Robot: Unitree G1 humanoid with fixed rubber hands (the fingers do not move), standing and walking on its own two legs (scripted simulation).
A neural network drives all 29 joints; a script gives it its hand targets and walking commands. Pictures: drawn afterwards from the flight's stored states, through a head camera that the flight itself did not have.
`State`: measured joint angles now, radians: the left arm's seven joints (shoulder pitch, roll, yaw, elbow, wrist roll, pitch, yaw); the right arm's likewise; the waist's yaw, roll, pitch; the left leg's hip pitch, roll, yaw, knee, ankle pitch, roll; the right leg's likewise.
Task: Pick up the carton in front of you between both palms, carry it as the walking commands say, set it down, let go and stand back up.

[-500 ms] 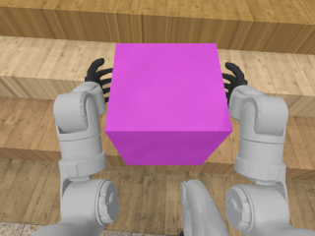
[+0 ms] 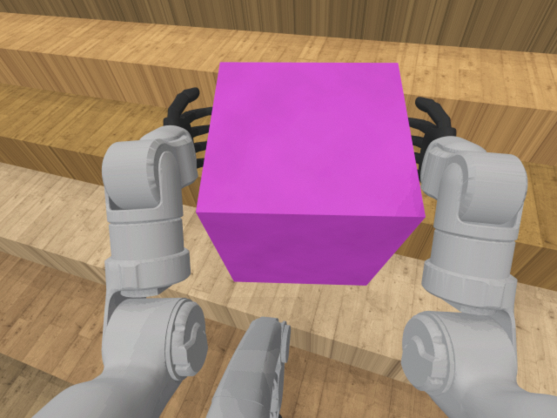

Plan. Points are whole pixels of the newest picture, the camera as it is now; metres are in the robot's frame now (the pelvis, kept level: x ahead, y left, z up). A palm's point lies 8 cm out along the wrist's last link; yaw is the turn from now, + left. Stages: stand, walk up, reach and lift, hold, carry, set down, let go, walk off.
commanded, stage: carry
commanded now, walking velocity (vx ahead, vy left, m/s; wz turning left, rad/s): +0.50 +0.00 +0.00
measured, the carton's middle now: (303, 189) +0.40 +0.06 +0.13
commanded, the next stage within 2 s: none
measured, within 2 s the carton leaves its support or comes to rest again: neither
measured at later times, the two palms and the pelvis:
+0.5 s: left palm out of the picture +0.73 +0.12 +0.38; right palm out of the picture +0.68 -0.18 +0.39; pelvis +0.32 +0.00 +0.18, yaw -2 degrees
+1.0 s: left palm out of the picture +0.99 +0.13 +0.58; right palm out of the picture +1.02 -0.17 +0.56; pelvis +0.62 -0.03 +0.35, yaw -1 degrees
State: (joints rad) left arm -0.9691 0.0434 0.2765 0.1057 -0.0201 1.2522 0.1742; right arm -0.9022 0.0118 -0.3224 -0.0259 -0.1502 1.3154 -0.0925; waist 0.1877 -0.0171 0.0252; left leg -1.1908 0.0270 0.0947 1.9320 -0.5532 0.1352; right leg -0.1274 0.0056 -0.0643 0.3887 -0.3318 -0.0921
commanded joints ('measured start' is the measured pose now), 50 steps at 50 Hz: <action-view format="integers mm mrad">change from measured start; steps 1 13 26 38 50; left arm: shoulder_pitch -684 -735 -680 -990 -783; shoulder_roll -1018 -824 -1046 -1267 -1019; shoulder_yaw -554 -231 -331 -624 -467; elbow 46 107 308 -200 51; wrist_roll -453 -124 -192 -553 -391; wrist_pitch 88 150 113 25 138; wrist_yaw -339 -255 -241 -283 -308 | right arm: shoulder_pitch -656 -1181 -934 -785 -793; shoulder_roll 704 1190 1105 862 873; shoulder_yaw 539 637 396 383 515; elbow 124 39 309 114 243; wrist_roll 267 760 530 310 398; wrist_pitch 16 36 22 0 77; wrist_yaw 80 200 246 140 114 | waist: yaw -127 -236 -207 -120 -133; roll -30 -53 141 -26 -69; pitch -247 -500 -238 -590 -224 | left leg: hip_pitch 25 1066 820 273 -159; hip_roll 55 194 112 -15 90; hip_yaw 84 -582 28 -260 70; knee -370 -1505 -1956 -60 -199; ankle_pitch -2 215 586 352 18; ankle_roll -4 134 68 -2 -24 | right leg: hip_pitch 133 -696 -694 184 136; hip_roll -185 -3 -102 -239 -227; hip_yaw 152 199 -160 519 87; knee -265 1517 1026 109 -318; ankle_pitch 569 171 -110 54 154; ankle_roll -154 -33 -33 -129 -116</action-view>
